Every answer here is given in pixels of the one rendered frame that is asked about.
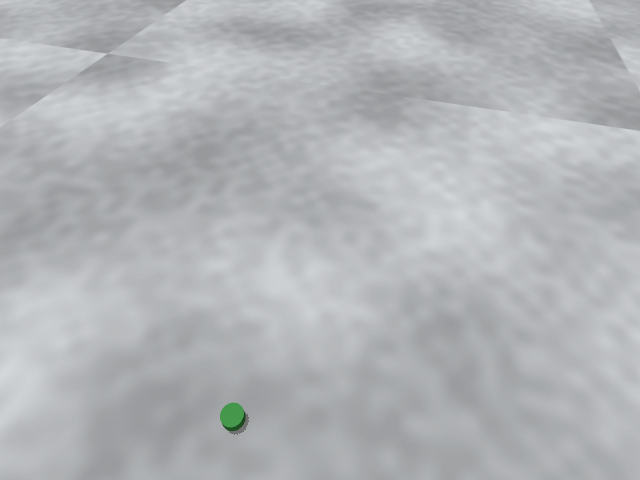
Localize tin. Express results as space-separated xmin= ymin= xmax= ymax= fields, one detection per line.
xmin=220 ymin=403 xmax=246 ymax=431

